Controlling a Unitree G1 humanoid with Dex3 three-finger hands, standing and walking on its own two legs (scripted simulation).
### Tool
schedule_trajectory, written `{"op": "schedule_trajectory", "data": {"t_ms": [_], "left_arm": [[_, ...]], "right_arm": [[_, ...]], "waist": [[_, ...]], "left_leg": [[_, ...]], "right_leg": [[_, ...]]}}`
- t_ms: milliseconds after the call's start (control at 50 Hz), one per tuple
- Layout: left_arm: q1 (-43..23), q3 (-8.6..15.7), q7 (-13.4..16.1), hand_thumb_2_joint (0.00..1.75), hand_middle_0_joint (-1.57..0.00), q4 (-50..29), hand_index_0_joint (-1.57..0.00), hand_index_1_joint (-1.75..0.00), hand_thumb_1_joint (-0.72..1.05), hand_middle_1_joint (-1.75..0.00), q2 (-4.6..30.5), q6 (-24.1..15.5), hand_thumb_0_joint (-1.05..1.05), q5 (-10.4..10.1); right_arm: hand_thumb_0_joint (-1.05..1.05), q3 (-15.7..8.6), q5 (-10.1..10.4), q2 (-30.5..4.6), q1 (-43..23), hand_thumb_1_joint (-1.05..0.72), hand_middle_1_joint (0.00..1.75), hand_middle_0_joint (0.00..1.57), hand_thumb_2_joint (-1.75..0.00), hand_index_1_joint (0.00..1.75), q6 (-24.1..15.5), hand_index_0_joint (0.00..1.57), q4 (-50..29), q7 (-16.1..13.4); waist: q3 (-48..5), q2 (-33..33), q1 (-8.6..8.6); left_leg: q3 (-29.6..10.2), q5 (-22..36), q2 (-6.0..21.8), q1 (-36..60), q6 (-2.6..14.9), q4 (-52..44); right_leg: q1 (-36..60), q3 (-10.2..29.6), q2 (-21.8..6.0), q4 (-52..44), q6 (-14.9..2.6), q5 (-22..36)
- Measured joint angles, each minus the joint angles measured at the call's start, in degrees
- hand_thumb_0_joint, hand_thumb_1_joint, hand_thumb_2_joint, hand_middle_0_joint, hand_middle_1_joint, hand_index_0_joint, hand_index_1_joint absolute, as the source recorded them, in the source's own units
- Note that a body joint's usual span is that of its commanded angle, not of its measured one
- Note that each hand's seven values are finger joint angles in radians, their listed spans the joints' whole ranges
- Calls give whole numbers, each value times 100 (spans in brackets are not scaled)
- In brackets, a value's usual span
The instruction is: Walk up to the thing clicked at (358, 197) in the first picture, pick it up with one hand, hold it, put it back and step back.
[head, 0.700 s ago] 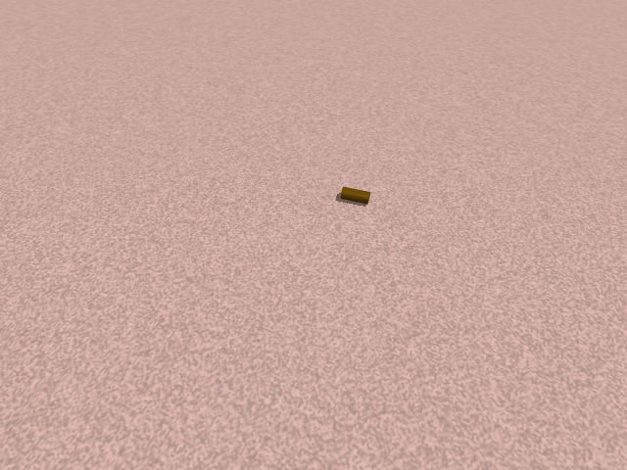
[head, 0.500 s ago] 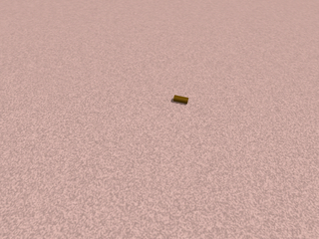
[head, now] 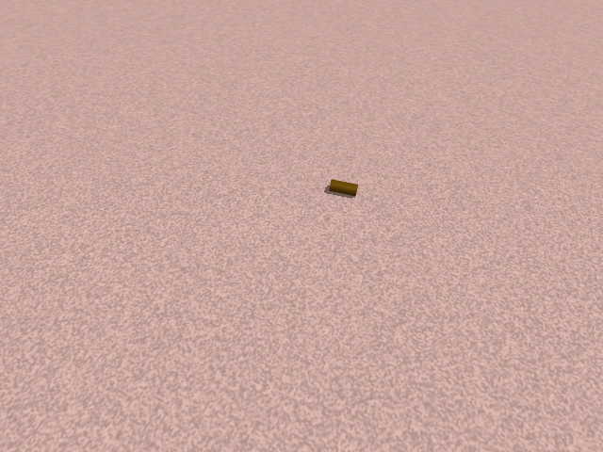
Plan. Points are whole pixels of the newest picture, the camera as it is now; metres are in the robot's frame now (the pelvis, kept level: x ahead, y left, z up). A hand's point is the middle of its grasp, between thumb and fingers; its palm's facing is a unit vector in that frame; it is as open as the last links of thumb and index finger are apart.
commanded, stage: stand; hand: left
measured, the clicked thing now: (343, 187) +1.38 -0.18 -0.75
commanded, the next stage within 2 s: walk up in 0.42 s
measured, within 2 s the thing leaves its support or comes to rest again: neither
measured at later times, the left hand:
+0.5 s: hand out of the picture +0.09 +0.25 -0.16, palm faces -0.06 -0.94 -0.33, open 7.4 cm
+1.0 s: hand (207, 410) +0.22 +0.15 -0.15, palm faces -0.14 -0.93 -0.33, open 7.4 cm
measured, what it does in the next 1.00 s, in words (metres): walks ahead: right foot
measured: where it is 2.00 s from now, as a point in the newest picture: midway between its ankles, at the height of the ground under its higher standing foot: (373, 354)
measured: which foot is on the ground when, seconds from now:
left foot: down 0.00-0.74, up 0.76-1.00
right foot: down 0.00-0.46, up 0.48-0.70, down 0.72-1.00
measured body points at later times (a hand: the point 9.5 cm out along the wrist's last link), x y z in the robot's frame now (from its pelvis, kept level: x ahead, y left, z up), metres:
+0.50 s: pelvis +0.01 -0.01 +0.00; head +0.02 -0.01 +0.45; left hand +0.09 +0.30 -0.13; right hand +0.08 -0.31 -0.13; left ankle +0.00 +0.12 -0.75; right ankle +0.00 -0.12 -0.74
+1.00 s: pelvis +0.16 -0.11 -0.01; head +0.17 -0.11 +0.44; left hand +0.23 +0.20 -0.13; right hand +0.20 -0.44 -0.12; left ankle +0.26 +0.00 -0.72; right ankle +0.13 -0.22 -0.75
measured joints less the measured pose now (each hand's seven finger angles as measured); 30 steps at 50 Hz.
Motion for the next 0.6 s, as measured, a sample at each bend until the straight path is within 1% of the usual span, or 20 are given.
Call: {"op": "schedule_trajectory", "data": {"t_ms": [420,440,460,480,500,540,560,600], "left_arm": [[-7,10,8,89,-20,14,-20,-30,90,-30,-5,-1,1,-1],[43,80,-51,89,-20,-64,-20,-30,90,-30,4,18,1,42],[132,158,-130,89,-20,-159,-20,-30,90,-30,36,31,1,92],[228,227,-207,89,-20,-231,-20,-30,90,-30,82,61,1,135],[312,288,-270,89,-20,-286,-20,-30,90,-30,131,106,1,177],[409,378,-364,89,-20,-370,-20,-30,90,-30,263,159,1,210],[438,418,-410,89,-20,-419,-20,-30,90,-30,340,163,1,205],[494,496,-510,89,-20,-533,-20,-30,90,-30,462,150,1,188]], "right_arm": [[0,-4,8,-10,-1,-91,30,20,-90,30,5,20,17,-3],[0,-52,-28,-5,30,-91,30,20,-90,30,-7,20,-41,30],[0,-116,-70,-2,91,-91,30,20,-90,30,-66,20,-126,70],[0,-186,-104,-7,167,-91,30,20,-90,30,-141,21,-223,101],[0,-252,-132,-27,251,-91,30,20,-90,30,-215,21,-337,122],[0,-346,-157,-84,430,-91,30,21,-90,30,-344,21,-528,122],[0,-373,-166,-119,524,-90,30,21,-90,30,-377,21,-588,115],[0,-428,-201,-228,699,-90,30,21,-90,30,-380,21,-651,123]], "waist": [[8,-9,-9],[-14,-19,3],[-52,-50,22],[-103,-83,35],[-154,-93,26],[-186,-135,-36],[-180,-178,-56],[-151,-208,-61]], "left_leg": [[-14,-21,15,60,-16,-52],[16,-146,18,18,33,45],[73,-345,16,-20,93,184],[148,-451,18,-29,133,263],[217,-440,41,-32,166,298],[305,-431,79,5,167,320],[339,-469,87,59,146,305],[407,-554,147,204,91,277]], "right_leg": [[66,-15,14,-57,-14,-22],[1,9,20,69,-47,-156],[-128,62,22,368,-98,-491],[-327,86,16,833,-138,-828],[-598,114,28,1412,-158,-1068],[-1139,232,8,2418,-177,-1202],[-1350,288,-54,2699,-169,-1182],[-1634,298,-230,2828,-125,-1147]]}}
